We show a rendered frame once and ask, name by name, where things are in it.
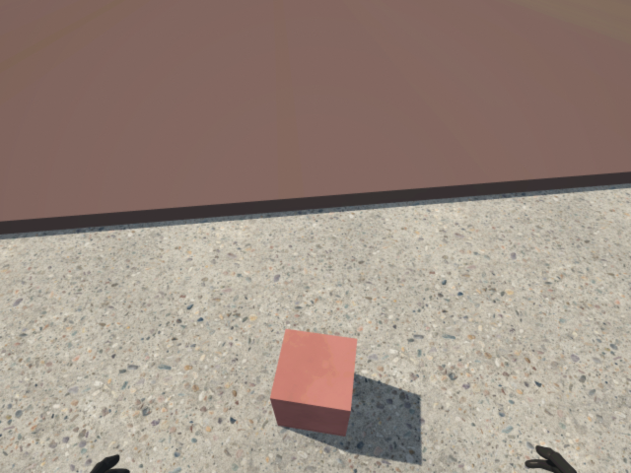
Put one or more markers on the robot right hand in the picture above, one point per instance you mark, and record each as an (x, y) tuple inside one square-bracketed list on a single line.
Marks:
[(554, 463)]

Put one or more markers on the carton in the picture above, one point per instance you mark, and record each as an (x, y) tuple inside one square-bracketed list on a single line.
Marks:
[(313, 384)]

